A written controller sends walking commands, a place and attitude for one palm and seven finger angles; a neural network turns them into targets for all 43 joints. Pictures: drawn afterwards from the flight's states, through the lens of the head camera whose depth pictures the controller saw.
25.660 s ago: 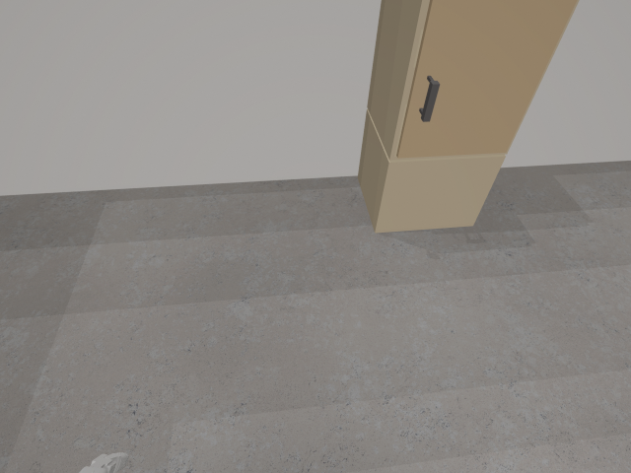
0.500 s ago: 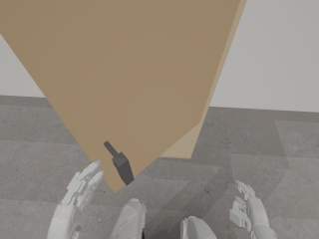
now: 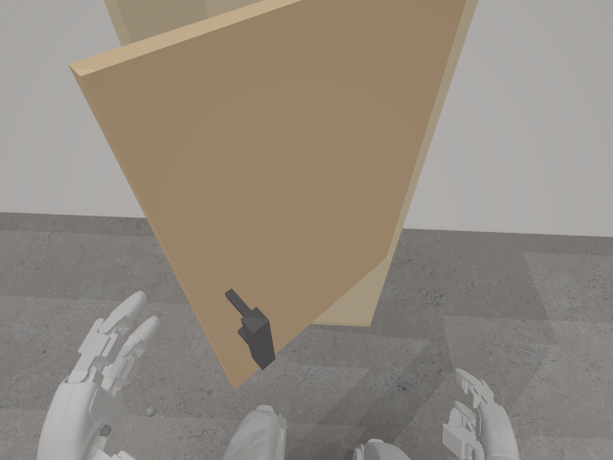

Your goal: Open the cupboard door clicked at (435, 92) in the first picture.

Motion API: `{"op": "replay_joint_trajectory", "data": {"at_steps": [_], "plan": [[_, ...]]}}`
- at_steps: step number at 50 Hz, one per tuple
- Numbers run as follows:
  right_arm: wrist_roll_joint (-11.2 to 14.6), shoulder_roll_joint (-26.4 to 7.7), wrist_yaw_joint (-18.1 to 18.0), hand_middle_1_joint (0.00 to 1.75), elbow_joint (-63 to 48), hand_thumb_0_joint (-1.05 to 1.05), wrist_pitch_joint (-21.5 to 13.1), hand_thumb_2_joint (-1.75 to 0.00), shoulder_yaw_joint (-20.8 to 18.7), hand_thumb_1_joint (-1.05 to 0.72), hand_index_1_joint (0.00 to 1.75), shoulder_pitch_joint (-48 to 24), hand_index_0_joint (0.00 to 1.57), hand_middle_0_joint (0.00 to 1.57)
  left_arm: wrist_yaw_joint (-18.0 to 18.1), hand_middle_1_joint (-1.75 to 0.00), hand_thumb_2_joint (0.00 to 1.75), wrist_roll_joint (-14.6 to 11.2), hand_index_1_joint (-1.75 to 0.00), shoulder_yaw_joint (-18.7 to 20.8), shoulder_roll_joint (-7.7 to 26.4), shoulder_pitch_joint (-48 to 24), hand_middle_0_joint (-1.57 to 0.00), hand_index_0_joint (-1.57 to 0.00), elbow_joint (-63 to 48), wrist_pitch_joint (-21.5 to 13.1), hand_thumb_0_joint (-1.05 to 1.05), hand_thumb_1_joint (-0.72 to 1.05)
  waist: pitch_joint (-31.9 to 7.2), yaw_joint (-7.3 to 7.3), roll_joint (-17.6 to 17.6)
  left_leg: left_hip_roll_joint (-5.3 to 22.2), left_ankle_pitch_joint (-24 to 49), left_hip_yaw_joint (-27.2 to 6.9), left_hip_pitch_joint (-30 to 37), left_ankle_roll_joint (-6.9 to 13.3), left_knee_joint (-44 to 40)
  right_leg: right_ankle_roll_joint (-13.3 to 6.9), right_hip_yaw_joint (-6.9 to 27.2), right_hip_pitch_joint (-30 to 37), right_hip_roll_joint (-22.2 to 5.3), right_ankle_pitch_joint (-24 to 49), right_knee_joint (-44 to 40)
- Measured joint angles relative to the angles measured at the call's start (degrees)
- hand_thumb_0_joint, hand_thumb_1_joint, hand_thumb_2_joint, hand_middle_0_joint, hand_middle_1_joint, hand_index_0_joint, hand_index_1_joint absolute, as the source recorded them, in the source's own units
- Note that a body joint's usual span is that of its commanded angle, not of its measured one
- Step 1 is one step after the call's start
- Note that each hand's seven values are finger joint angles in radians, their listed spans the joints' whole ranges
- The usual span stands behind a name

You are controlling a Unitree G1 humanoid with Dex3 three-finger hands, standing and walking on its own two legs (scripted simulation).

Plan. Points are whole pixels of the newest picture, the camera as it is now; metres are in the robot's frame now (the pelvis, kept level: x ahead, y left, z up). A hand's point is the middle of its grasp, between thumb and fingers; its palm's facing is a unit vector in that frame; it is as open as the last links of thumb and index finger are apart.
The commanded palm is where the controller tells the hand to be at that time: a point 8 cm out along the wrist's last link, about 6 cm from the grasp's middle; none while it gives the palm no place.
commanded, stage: draw the hand back to the body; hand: left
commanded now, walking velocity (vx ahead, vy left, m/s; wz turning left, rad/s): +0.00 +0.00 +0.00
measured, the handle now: (249, 329) +0.28 +0.10 +0.02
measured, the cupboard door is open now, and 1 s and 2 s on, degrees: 45 45 45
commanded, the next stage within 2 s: step back with the hand held close in 1.30 s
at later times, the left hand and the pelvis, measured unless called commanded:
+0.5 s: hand (51, 365) +0.18 +0.24 +0.16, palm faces +0.25 -0.90 -0.37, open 14.1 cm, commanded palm +0.15 +0.28 +0.20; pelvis +0.03 +0.02 +0.08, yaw +1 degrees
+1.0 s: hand out of the picture +0.24 +0.27 +0.29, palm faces +0.48 -0.78 -0.40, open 8.3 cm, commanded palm +0.19 +0.30 +0.29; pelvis +0.05 +0.00 +0.11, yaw +0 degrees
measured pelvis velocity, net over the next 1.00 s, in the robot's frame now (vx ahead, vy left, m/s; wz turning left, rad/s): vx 0.05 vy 0.00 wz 0.01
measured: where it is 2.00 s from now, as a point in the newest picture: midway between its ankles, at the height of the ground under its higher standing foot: outside the picture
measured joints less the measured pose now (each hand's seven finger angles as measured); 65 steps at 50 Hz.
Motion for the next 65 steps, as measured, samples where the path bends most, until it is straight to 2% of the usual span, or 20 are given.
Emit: {"op": "replay_joint_trajectory", "data": {"at_steps": [4, 8, 12, 13, 15, 19, 23, 28, 31, 38, 45, 50, 57, 65], "plan": [[0.20, -0.83, -0.70, 0.30, -1.37, 0.01, -0.86, -0.89, 1.33, -0.91, 0.30, 1.46, 0.20, 0.21, 0.20, -0.30, 0.30, -0.21, -0.30, -0.65, -0.16, 1.68, -0.15, -0.15, 0.63, 1.47, -0.01, -0.50, 0.24, -0.49, -0.04, -0.47, 1.33, 0.00, 4.41, 0.48, -4.20, 0.61, 0.06, 4.68, -0.27, 1.75, -4.86], [0.16, -1.74, -1.03, 0.30, -2.01, 0.01, -2.21, -0.89, 1.68, -0.91, 0.30, 1.81, 0.20, 0.21, -0.24, -0.30, 0.30, 0.27, -0.30, -1.55, 1.63, 1.10, -0.15, -0.15, 0.12, 1.28, -0.01, -0.50, 1.08, -0.64, -0.90, -0.70, 1.91, -0.16, 6.95, 0.74, -6.20, 0.88, -0.06, 7.50, -0.36, 2.65, -7.45], [0.50, -2.06, -0.83, 0.30, -1.67, 0.01, -2.80, -0.89, 1.48, -0.91, 0.30, 1.42, 0.20, 0.21, 0.05, -0.30, 0.32, -0.19, -0.30, -0.04, 3.63, 0.36, -0.15, -0.15, -2.49, 1.40, -0.01, -0.47, 1.83, -0.80, -1.21, -0.72, 2.12, -0.17, 9.88, 0.89, -7.99, 1.12, 0.02, 10.64, -0.27, 3.34, -9.89], [0.50, -1.91, -1.22, 0.30, -1.71, 0.01, -2.36, -0.89, 1.45, -0.91, 0.30, 1.59, 0.20, 0.21, 1.68, -0.30, 0.32, 1.57, -0.30, 0.47, 4.57, 0.38, -0.16, -0.15, -3.60, 2.90, -0.01, -0.45, 1.66, -0.45, -1.45, -0.67, 2.23, 0.17, 10.93, 0.94, -8.84, 1.19, 0.39, 11.52, -0.25, 3.60, -10.71], [0.46, -1.65, -2.39, 0.30, -2.22, 0.01, -0.76, -0.89, 1.76, -0.91, 0.30, 2.00, 0.20, 0.20, 6.28, -0.30, 0.34, 5.06, -0.30, 0.90, 6.23, 1.36, -0.16, -0.15, -6.52, 8.18, -0.01, -0.41, 1.41, -0.14, -1.52, -0.75, 2.77, 0.86, 13.81, 1.16, -11.38, 1.60, 1.11, 14.09, -0.37, 4.44, -13.18], [0.19, -1.61, -3.56, 0.30, -3.23, 0.01, 0.88, -0.89, 2.49, -0.91, 0.30, 2.68, 0.20, 0.20, 12.80, -0.30, 0.38, 9.05, -0.30, 0.53, 6.47, 4.31, -0.16, -0.16, -9.53, 15.98, -0.01, -0.31, 1.49, -0.24, -0.03, -1.19, 4.33, 1.88, 20.15, 1.58, -17.25, 2.11, 2.20, 20.14, -0.76, 6.56, -19.29], [-0.14, -1.89, -4.05, 0.30, -2.79, 0.01, 1.04, -0.89, 3.44, -0.91, 0.30, 3.21, 0.20, 0.20, 16.18, -0.30, 0.43, 10.69, -0.30, 0.50, 6.71, 4.48, -0.17, -0.16, -8.92, 19.94, -0.01, -0.19, 2.40, 0.30, 0.64, -1.81, 5.87, 2.67, 25.66, 1.93, -22.31, 2.51, 2.99, 25.33, -1.33, 8.27, -24.18], [-0.29, -2.60, -4.11, 0.30, -0.46, 0.01, -0.40, -0.89, 4.74, -0.91, 0.30, 3.66, 0.20, 0.21, 18.47, -0.30, 0.51, 11.43, -0.30, 1.90, 7.24, 0.21, -0.17, -0.17, -6.94, 22.18, -0.01, -0.02, 4.17, 1.26, 0.32, -2.57, 7.38, 2.72, 31.28, 1.99, -27.08, 2.65, 3.04, 30.90, -1.94, 9.71, -28.84], [-0.40, -2.95, -3.81, 0.30, 1.29, 0.01, -1.83, -0.89, 5.24, -0.91, 0.30, 3.58, 0.20, 0.21, 19.06, -0.30, 0.55, 11.61, -0.30, 3.23, 7.51, -2.61, -0.18, -0.17, -7.23, 22.34, 0.00, 0.08, 4.97, 1.54, -0.09, -2.87, 8.13, 2.74, 34.30, 1.86, -29.63, 2.61, 3.09, 33.84, -2.16, 10.45, -31.31], [-0.60, -3.32, -2.52, 0.30, 4.25, 0.01, -4.24, -0.89, 4.81, -0.91, 0.30, 2.20, 0.20, 0.21, 18.56, -0.30, 0.65, 11.12, -0.30, 7.69, 8.72, -6.03, -0.19, -0.18, -8.82, 20.68, 0.00, 0.32, 6.59, 1.15, -0.15, -2.86, 9.90, 3.28, 40.85, 1.39, -35.56, 2.32, 3.78, 40.04, -2.06, 12.58, -37.27], [-0.88, -3.80, -1.92, 0.30, 6.50, 0.01, -4.72, -0.89, 3.75, -0.91, 0.30, 0.62, 0.20, 0.21, 17.65, -0.30, 0.76, 10.04, -0.30, 13.00, 10.24, -10.06, -0.20, -0.20, -7.63, 19.54, 0.01, 0.56, 8.80, 1.52, -0.35, -2.56, 11.97, 3.47, 45.54, 0.79, -40.63, 1.76, 4.11, 44.42, -1.65, 14.75, -42.17], [-1.14, -4.28, -1.57, 0.30, 8.27, 0.01, -4.95, -0.89, 3.09, -0.91, 0.30, -0.46, 0.20, 0.20, 17.50, -0.30, 0.83, 9.55, -0.30, 15.76, 9.89, -13.33, -0.20, -0.20, -6.25, 18.35, 0.01, 0.73, 10.17, 1.82, -0.33, -2.32, 13.13, 3.33, 47.70, 0.36, -43.11, 1.32, 4.05, 46.52, -1.33, 15.92, -44.65], [-1.46, -4.22, -1.10, 0.30, 9.34, 0.01, -4.31, -0.89, 2.23, -0.91, 0.30, -1.21, 0.20, 0.20, 16.05, -0.30, 0.88, 9.30, -0.30, 13.34, 7.39, -11.98, -0.21, -0.20, -4.38, 18.84, 0.01, 0.85, 11.39, 1.74, -0.66, -2.03, 14.33, 3.47, 49.96, -0.12, -45.85, 0.85, 4.28, 48.47, -0.99, 17.00, -46.98], [-1.69, -3.98, -1.54, 0.30, 10.31, 0.01, -5.31, -0.89, 2.12, -0.91, 0.30, -1.62, 0.20, 0.20, 16.12, -0.30, 0.90, 9.64, -0.30, 13.77, 8.54, -12.25, -0.21, -0.21, -5.93, 18.14, 0.02, 0.88, 12.14, 2.18, -0.61, -1.55, 14.76, 3.02, 51.65, -0.67, -46.95, 0.32, 3.94, 50.63, -0.40, 17.83, -48.99]]}}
